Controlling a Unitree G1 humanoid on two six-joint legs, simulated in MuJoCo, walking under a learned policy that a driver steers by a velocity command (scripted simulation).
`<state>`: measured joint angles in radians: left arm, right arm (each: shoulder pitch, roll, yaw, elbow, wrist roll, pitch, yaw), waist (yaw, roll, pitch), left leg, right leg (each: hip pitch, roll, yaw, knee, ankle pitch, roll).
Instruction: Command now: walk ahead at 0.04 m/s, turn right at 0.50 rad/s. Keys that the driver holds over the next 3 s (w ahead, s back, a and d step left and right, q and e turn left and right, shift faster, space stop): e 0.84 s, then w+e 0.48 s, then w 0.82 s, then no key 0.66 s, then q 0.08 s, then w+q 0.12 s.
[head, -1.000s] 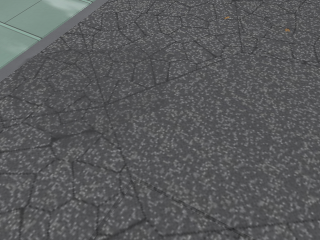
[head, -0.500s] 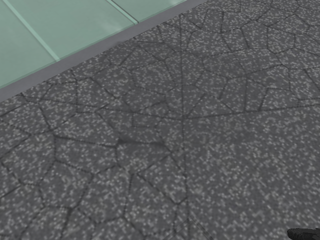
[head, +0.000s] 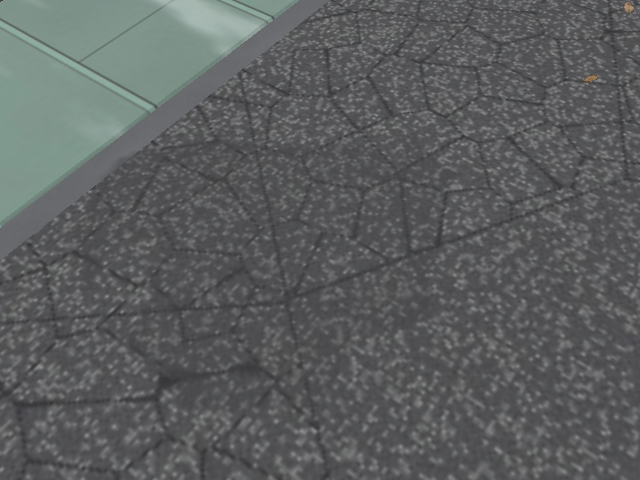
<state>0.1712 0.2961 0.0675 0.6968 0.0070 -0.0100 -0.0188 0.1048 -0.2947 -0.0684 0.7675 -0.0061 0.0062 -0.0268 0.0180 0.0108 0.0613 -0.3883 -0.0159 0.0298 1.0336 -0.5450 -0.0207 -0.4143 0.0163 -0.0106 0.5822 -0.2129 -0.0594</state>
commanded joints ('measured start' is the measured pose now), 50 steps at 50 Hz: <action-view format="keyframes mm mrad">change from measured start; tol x16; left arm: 1 33 157 45 -71 -22 -5 16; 50 78 173 46 -141 -17 -9 48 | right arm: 1 -9 -99 -27 -70 9 -9 0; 50 -69 -108 -39 -114 10 -64 28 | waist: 1 4 -41 -202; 16 -45 -190 -176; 19 1 273 -140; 37 -6 162 -132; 40 -3 -332 -154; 50 15 -161 -76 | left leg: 1 -274 27 -116 178 0 -19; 16 130 -22 -95 -614 339 -20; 19 237 430 -572 -756 623 281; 24 234 253 -218 -712 627 208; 37 266 316 -29 -583 671 169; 38 191 280 23 -490 571 105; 40 -288 38 72 -4 -149 -62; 42 -295 60 -93 176 -64 -46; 50 -236 30 -90 -241 312 -31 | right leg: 1 350 -276 358 -200 536 -215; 16 157 -127 463 -146 164 -97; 19 -189 99 165 374 -438 64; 23 -227 32 149 655 -228 134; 35 21 -36 -42 115 -162 114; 38 270 0 -41 -185 96 26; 40 464 -408 536 -197 672 -256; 46 306 -210 398 -352 -221 -170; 50 301 -188 395 -373 -214 -164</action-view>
